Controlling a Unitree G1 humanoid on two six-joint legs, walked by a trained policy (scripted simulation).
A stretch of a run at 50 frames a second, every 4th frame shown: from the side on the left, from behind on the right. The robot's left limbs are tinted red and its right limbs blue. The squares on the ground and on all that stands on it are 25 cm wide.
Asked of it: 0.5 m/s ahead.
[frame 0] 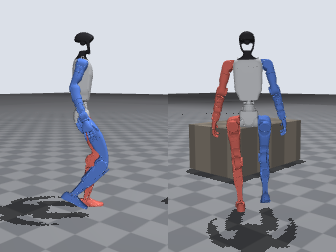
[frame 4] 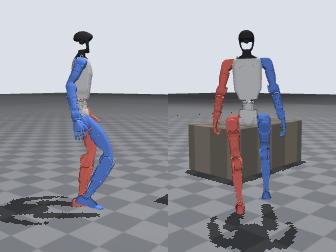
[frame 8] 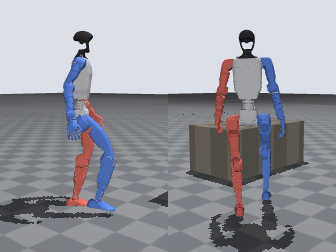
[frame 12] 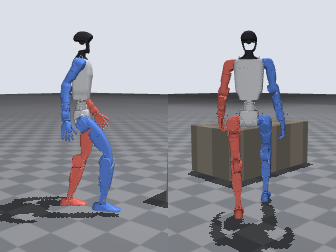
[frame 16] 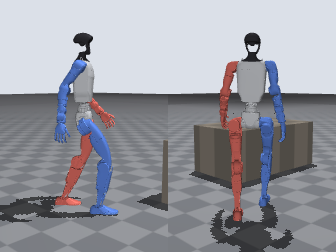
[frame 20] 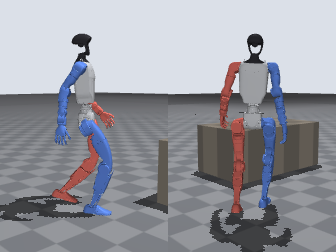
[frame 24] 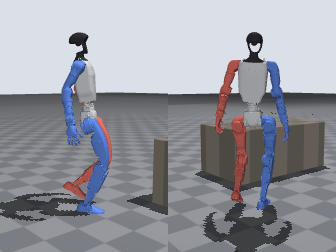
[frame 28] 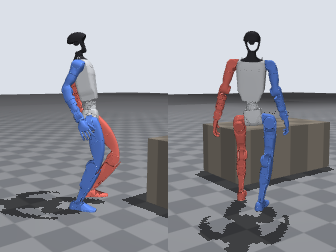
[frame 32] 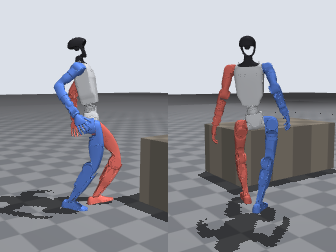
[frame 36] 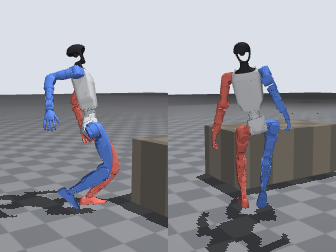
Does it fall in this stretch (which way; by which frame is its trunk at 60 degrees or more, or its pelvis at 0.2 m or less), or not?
no
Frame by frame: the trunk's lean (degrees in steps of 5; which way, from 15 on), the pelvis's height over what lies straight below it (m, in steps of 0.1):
0: 5, 0.8
4: 0, 0.8
8: 0, 0.8
12: 0, 0.8
16: 0, 0.8
20: 5, 0.7
24: 10, 0.7
28: 15 backward, 0.8
32: 15 backward, 0.7
36: 15 backward and to its left, 0.7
